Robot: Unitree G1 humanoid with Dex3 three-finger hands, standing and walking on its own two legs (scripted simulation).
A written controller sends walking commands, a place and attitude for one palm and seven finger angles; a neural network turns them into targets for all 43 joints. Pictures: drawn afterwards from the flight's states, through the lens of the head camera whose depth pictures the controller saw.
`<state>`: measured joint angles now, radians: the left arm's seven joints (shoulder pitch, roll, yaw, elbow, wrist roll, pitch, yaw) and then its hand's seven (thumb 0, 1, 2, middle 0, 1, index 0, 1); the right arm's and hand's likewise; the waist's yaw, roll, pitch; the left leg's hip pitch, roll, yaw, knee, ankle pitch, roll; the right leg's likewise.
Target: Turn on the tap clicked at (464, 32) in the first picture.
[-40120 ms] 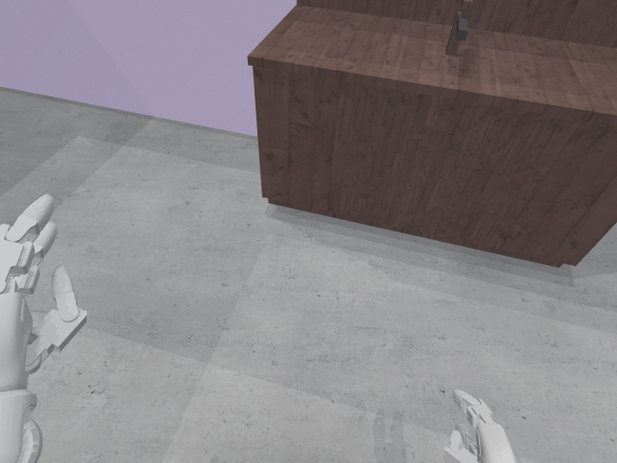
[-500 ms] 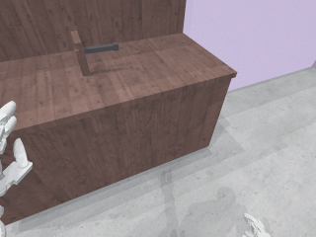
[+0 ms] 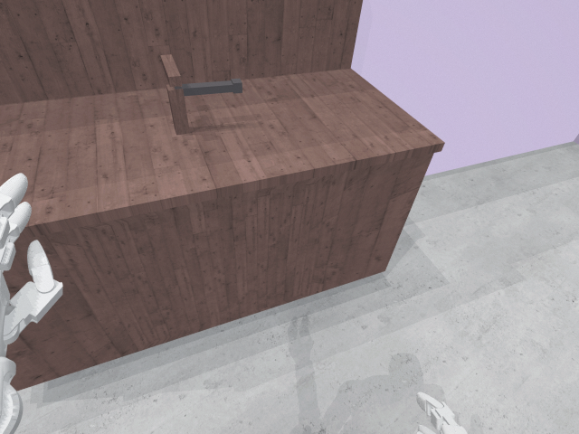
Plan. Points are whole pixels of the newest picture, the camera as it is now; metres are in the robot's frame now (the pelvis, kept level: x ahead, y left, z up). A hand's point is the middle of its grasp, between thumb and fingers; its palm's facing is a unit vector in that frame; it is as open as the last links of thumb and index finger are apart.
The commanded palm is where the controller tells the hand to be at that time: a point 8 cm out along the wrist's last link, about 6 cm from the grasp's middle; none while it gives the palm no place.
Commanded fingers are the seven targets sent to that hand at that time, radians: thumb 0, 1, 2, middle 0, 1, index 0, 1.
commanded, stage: stop stepping back and stand still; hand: left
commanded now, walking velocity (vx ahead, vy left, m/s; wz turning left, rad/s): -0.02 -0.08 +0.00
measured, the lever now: (236, 85) +0.93 +0.16 +0.07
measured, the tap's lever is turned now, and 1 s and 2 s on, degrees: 86 86 86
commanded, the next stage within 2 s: stand and check the lever's angle in 0.02 s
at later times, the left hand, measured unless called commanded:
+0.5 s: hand (105, 296) +0.23 +0.21 +0.15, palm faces +0.40 -0.85 -0.35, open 7.4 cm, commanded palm +0.18 +0.25 +0.17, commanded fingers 0.00 0.90 0.90 -0.20 -0.30 -0.20 -0.30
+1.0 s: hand (82, 307) +0.22 +0.23 +0.15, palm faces +0.39 -0.86 -0.32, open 7.4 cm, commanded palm +0.16 +0.27 +0.17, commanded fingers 0.00 0.90 0.90 -0.20 -0.30 -0.20 -0.30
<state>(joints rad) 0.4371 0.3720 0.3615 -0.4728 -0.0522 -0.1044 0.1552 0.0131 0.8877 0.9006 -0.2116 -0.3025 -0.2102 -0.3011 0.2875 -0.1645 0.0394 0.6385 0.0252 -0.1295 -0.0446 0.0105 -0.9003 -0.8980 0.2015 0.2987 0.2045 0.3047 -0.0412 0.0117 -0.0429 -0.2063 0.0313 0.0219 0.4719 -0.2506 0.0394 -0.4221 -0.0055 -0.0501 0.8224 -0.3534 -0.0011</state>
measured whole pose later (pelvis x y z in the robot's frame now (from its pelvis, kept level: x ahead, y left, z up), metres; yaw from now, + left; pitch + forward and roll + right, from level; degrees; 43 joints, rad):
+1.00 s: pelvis +0.00 -0.01 +0.00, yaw -1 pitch -2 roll -1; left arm 0.46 0.32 0.29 -0.44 -0.06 -0.13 0.16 0.02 0.89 0.90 -0.21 -0.30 -0.21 -0.30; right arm 0.19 -0.20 0.02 0.62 0.01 -0.08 -0.07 0.01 -0.90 -0.90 0.20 0.30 0.20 0.30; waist 0.01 0.00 0.02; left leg -0.18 0.01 0.05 0.45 -0.24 0.03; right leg -0.20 -0.03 -0.04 0.38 -0.15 0.02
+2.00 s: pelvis +0.01 +0.00 +0.00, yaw -1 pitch -1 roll -1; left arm 0.46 0.32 0.30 -0.45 -0.06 -0.14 0.16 0.01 0.89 0.90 -0.21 -0.30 -0.21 -0.30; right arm 0.18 -0.21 0.02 0.61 0.00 -0.08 -0.07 0.01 -0.90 -0.90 0.20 0.30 0.20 0.30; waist 0.01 0.01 0.02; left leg -0.17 0.00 0.05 0.44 -0.25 0.03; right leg -0.19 -0.03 -0.04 0.37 -0.15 0.03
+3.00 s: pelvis +0.01 +0.00 +0.00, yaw -1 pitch -1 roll -1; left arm 0.46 0.32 0.30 -0.43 -0.06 -0.13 0.15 0.01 0.89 0.90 -0.21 -0.30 -0.21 -0.30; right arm 0.18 -0.21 0.02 0.61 0.00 -0.07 -0.07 0.01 -0.90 -0.90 0.20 0.30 0.20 0.30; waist 0.01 0.02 0.01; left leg -0.17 0.00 0.05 0.44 -0.24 0.03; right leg -0.19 -0.03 -0.04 0.36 -0.14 0.03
